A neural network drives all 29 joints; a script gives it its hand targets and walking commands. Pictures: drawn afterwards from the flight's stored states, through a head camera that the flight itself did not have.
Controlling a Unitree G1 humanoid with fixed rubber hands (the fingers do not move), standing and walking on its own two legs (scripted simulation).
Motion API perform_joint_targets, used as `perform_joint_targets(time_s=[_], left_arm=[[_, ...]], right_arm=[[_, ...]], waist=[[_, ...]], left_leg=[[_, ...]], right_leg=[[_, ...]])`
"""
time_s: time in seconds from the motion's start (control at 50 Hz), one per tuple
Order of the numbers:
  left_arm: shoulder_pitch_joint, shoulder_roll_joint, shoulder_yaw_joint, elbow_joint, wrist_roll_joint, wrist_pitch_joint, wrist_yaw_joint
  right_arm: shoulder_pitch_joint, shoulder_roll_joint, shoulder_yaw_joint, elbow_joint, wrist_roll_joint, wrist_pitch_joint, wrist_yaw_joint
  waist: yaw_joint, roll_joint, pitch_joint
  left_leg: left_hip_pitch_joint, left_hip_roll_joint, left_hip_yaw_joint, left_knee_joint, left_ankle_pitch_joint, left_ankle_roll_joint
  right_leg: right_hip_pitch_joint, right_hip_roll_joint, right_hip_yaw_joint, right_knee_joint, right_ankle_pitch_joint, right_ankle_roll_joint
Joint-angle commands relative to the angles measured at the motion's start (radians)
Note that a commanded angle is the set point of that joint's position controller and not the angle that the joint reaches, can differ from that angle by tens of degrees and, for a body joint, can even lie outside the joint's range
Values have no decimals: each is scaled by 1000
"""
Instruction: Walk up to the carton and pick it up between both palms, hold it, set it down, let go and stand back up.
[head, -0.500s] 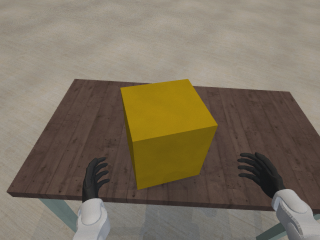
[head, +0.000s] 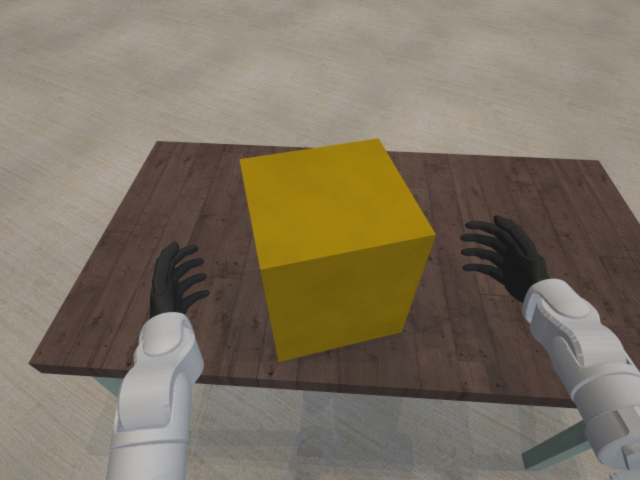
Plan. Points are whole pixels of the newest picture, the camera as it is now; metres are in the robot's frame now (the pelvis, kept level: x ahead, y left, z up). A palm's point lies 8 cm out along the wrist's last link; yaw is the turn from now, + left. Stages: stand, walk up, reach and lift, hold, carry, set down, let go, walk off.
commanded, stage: reach and lift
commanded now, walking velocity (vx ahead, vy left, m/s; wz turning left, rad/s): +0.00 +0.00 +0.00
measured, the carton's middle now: (327, 253) +0.45 +0.04 +0.00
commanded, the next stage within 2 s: none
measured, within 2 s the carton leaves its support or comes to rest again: neither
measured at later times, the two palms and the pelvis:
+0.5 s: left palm (155, 261) +0.34 +0.24 +0.11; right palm (487, 214) +0.44 -0.17 +0.11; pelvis +0.00 +0.00 +0.00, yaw +1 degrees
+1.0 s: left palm (150, 220) +0.39 +0.25 +0.13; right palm (465, 164) +0.51 -0.14 +0.14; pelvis +0.01 +0.01 -0.01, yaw +2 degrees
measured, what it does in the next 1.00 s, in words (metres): stands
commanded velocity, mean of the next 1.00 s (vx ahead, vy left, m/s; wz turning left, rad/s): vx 0.00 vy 0.00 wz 0.00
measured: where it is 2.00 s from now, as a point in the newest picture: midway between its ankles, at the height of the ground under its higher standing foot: outside the picture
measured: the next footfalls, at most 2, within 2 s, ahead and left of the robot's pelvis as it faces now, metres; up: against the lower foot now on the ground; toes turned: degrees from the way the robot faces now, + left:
none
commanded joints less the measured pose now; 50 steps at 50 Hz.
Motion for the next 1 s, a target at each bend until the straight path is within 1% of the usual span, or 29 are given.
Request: perform_joint_targets(time_s=[0.0,0.04,0.06,0.08,0.12,0.16,0.18,0.22,0.3,0.34,0.38,0.42,0.44,0.48,0.5,0.52,0.54,0.62,0.64,0.66,0.7,0.72,0.74,0.8,0.82,0.84,0.9,0.96,0.98], left_arm=[[-397,79,28,-242,-4,-17,-12],[-435,110,21,-318,-10,-10,-1],[-442,110,15,-312,-4,6,6],[-456,114,11,-345,-17,16,1],[-507,91,14,-272,-13,44,0],[-496,105,25,-235,-21,71,-1],[-546,106,4,-250,-32,67,0],[-526,110,39,-274,-30,72,-8],[-654,140,25,-210,-38,76,-8],[-640,134,37,-214,-42,99,-8],[-649,123,15,-217,-55,98,-6],[-700,155,39,-179,-44,108,-4],[-691,152,26,-238,-70,108,-1],[-715,183,81,-175,-36,117,-5],[-748,164,59,-157,-33,120,-4],[-755,159,45,-236,-42,123,0],[-762,180,70,-239,-46,119,0],[-822,171,42,-146,-62,119,-11],[-779,164,51,-185,-55,120,-8],[-827,174,67,-130,-58,111,-9],[-861,172,68,-176,-46,105,-9],[-867,188,58,-130,-56,107,-11],[-847,185,63,-166,-35,113,-10],[-861,157,69,-81,-31,113,-13],[-901,167,70,-105,-40,94,-19],[-938,161,54,-104,-34,84,-15],[-953,160,51,-103,-41,77,-7],[-963,147,48,-5,-30,63,-10],[-911,157,63,-51,-26,64,-10]], right_arm=[[-474,-240,-118,-190,10,-17,-10],[-504,-262,-135,-203,5,-7,-11],[-510,-271,-151,-184,1,3,-8],[-545,-269,-142,-210,17,8,-6],[-558,-279,-154,-134,8,33,-7],[-600,-274,-144,-164,9,45,-5],[-624,-277,-144,-145,11,53,1],[-621,-270,-129,-186,5,58,-8],[-734,-278,-146,-126,-7,75,-12],[-756,-279,-127,-97,2,90,-10],[-770,-295,-147,-119,-2,91,-8],[-826,-311,-150,-108,-23,98,-13],[-807,-308,-149,-127,-10,92,-11],[-852,-298,-126,-109,-5,108,-13],[-867,-303,-136,-61,-13,108,-17],[-873,-322,-146,-69,-5,110,-14],[-905,-314,-135,-90,3,106,-10],[-960,-311,-130,-16,-17,117,-4],[-932,-308,-104,-23,4,118,0],[-1015,-298,-101,-63,4,116,-2],[-996,-324,-118,8,-13,112,0],[-1047,-319,-118,-30,-14,103,-1],[-1024,-330,-129,-9,-15,105,-5],[-1048,-301,-113,89,-34,115,-3],[-1080,-299,-107,40,-31,100,-5],[-1089,-307,-120,76,-29,94,-6],[-1126,-307,-105,82,-30,87,6],[-1148,-319,-129,147,-65,80,8],[-1118,-322,-124,104,-60,77,4]], waist=[[28,-100,-485],[20,-63,-547],[12,-27,-568],[34,-41,-596],[5,-17,-533],[32,-51,-543],[13,-51,-560],[44,-68,-606],[42,-72,-634],[59,-58,-653],[46,-42,-680],[47,-85,-685],[40,-57,-746],[80,-92,-746],[49,-62,-738],[47,-39,-774],[64,-73,-809],[46,-86,-786],[73,-64,-775],[82,-93,-824],[62,-64,-848],[64,-104,-888],[53,-65,-895],[55,-76,-845],[59,-88,-884],[41,-62,-883],[54,-41,-963],[46,-78,-924],[63,-94,-962]], left_leg=[[93,-51,-24,2,142,33],[93,-50,-38,18,148,26],[129,-47,-46,16,188,21],[113,-47,-31,24,197,25],[126,-39,-45,16,151,23],[92,-45,-38,21,142,34],[102,-32,-53,16,116,30],[78,-41,-36,27,181,28],[42,-37,-44,23,136,30],[40,-47,-36,35,186,30],[75,-36,-40,32,202,19],[68,-29,-48,41,194,25],[60,-37,-46,51,194,22],[10,-38,-43,48,218,30],[4,-44,-35,49,215,25],[49,-40,-42,56,237,19],[39,-36,-49,60,251,18],[6,-43,-48,53,226,18],[15,-41,-48,52,232,19],[-11,-42,-51,56,231,26],[18,-37,-47,59,272,12],[-23,-41,-48,67,267,13],[22,-41,-52,74,316,7],[3,-44,-57,67,282,17],[24,-45,-50,68,306,10],[24,-42,-63,76,294,7],[66,-38,-62,103,352,1],[44,-30,-67,101,347,1],[62,-34,-64,105,403,3]], right_leg=[[239,-103,160,-32,457,104],[227,-93,152,-25,408,108],[218,-76,120,-14,461,99],[224,-75,121,-9,455,96],[172,-80,121,-25,387,95],[189,-88,142,-33,353,100],[151,-80,124,-33,306,98],[231,-93,139,1,466,115],[193,-82,123,-6,363,106],[214,-91,120,10,441,114],[189,-70,89,13,439,101],[161,-63,88,11,438,109],[193,-76,93,14,451,112],[238,-88,114,35,528,122],[229,-88,102,45,534,122],[215,-71,83,45,546,119],[215,-75,86,46,551,118],[219,-85,70,46,580,128],[234,-95,81,46,564,131],[235,-88,88,54,589,131],[231,-77,55,62,646,128],[252,-75,59,64,635,125],[236,-76,51,75,725,125],[219,-81,51,66,673,129],[225,-83,43,71,730,138],[208,-87,42,72,700,133],[180,-74,28,79,720,122],[167,-71,21,79,718,118],[196,-69,28,83,772,121]])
